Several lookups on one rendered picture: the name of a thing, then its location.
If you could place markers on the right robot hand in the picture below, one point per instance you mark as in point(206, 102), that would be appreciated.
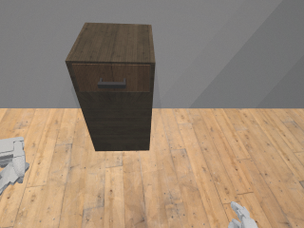
point(244, 217)

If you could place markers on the handle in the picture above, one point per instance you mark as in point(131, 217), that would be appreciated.
point(117, 85)

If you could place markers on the cabinet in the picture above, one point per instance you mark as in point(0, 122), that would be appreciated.
point(116, 120)

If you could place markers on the left robot hand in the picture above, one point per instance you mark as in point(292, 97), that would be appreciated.
point(13, 160)

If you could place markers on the drawer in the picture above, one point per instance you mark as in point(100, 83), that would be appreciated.
point(88, 75)

